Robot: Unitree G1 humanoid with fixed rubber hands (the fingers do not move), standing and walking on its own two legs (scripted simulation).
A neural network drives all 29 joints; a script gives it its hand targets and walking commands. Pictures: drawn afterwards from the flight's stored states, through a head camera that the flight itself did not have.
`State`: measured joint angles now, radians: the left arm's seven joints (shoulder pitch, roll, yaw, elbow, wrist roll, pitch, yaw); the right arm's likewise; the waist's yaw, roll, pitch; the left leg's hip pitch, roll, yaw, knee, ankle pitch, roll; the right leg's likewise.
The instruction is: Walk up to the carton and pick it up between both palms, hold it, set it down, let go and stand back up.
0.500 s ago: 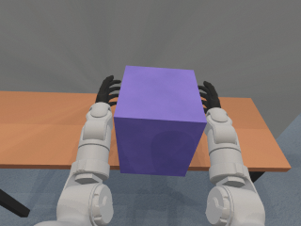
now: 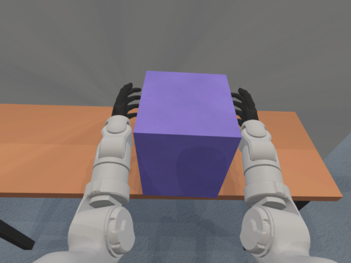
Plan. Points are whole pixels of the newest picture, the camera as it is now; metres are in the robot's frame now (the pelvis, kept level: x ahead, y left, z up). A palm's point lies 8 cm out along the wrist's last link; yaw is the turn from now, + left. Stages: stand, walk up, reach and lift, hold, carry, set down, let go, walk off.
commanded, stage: set down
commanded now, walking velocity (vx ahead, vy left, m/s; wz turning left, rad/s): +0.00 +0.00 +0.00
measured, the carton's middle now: (183, 136) +0.42 +0.01 +0.06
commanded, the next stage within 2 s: none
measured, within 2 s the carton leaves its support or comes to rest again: neither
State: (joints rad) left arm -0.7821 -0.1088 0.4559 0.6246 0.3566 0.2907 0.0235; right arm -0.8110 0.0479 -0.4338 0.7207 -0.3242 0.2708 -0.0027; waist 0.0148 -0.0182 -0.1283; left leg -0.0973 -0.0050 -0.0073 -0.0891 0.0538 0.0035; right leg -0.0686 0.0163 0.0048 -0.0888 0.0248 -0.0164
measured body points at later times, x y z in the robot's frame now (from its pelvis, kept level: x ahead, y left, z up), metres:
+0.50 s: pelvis +0.00 +0.00 +0.00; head +0.01 +0.01 +0.45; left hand +0.42 +0.15 +0.13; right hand +0.43 -0.14 +0.13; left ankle -0.01 +0.12 -0.76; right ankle -0.03 -0.11 -0.76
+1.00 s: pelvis +0.00 +0.00 +0.00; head +0.02 +0.00 +0.45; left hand +0.43 +0.15 +0.13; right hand +0.44 -0.14 +0.13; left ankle -0.01 +0.12 -0.76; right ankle -0.03 -0.11 -0.76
